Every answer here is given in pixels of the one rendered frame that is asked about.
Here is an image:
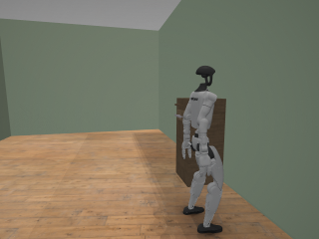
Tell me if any robot left forearm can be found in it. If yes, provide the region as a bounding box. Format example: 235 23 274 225
182 118 191 141

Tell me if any robot left shin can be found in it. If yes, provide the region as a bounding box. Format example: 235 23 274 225
188 178 206 210

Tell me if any left robot upper arm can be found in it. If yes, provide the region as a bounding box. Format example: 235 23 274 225
183 92 193 121

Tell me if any drawer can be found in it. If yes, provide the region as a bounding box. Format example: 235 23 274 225
176 110 184 120

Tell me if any right robot hand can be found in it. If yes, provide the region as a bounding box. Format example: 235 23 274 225
198 154 212 177

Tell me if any left robot hand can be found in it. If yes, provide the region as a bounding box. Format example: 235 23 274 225
181 141 191 159

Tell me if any left robot thigh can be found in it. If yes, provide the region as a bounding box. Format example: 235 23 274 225
190 141 207 183

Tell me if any right robot upper arm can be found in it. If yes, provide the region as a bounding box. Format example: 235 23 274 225
196 91 217 125

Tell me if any cabinet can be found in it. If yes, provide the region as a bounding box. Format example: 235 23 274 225
175 98 226 187

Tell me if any robot right forearm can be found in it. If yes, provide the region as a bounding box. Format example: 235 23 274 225
197 119 208 155

